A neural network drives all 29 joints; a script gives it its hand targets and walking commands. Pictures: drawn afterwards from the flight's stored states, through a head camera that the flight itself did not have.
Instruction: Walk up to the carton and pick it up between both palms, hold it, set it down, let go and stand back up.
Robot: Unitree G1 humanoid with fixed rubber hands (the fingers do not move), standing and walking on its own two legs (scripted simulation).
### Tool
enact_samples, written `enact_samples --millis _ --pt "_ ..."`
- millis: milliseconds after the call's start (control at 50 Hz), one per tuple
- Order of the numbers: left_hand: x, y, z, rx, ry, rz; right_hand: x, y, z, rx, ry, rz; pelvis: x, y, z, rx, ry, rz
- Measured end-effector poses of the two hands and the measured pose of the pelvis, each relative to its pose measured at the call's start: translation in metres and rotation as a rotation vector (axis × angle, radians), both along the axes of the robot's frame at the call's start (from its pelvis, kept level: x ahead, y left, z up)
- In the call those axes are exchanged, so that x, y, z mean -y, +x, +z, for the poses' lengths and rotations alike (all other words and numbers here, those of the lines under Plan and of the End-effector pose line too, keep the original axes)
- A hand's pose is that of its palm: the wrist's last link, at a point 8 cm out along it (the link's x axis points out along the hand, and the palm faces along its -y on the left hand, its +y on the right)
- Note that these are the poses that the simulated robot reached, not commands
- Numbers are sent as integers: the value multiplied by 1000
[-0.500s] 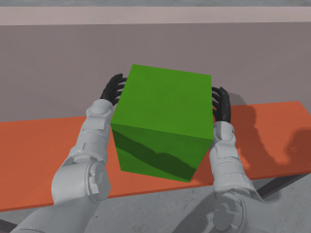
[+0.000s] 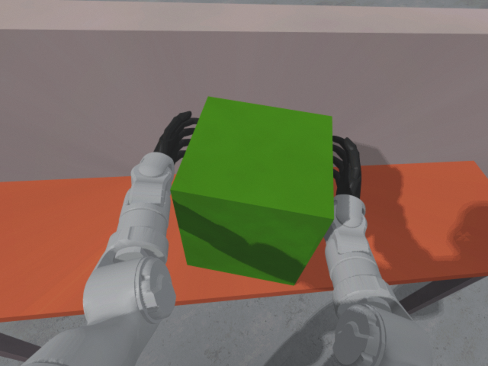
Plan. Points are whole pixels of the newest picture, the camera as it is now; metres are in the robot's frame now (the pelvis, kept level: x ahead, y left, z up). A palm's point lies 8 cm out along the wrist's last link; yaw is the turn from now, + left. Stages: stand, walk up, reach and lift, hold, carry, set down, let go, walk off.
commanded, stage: set down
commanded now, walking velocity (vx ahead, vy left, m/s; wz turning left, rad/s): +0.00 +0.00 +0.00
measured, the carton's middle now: (253, 196) +0.38 -0.02 +0.03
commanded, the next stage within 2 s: none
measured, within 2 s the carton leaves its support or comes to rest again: neither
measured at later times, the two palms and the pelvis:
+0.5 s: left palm (170, 158) +0.44 +0.12 +0.07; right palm (345, 192) +0.36 -0.17 +0.07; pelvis +0.00 +0.01 +0.00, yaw -2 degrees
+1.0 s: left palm (158, 161) +0.44 +0.14 +0.07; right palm (361, 196) +0.35 -0.20 +0.07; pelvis -0.03 +0.02 -0.02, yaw -2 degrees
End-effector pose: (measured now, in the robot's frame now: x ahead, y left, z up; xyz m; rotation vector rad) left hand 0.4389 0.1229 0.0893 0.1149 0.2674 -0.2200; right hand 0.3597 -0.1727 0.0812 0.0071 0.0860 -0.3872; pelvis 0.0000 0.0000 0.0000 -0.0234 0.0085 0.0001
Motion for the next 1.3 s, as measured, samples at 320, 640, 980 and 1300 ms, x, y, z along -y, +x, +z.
enact_samples --millis 320,640,980,1300 --pt "0 1 -5 17 -32 4 0 -1 1 -4 -34 -3 -9 -6 0 -13 5 -24" --pt "3 10 -32 10 -9 30 1 -1 -45 -161 51 -20 -14 -1 -10 -177 -13 -44" --pt "-17 3 -23 -28 15 75 25 -7 -17 -170 73 -54 -16 -28 -23 -228 -25 -37" --pt "-14 7 26 8 6 83 59 -4 36 -137 67 -38 -2 -39 -19 -205 -3 -23"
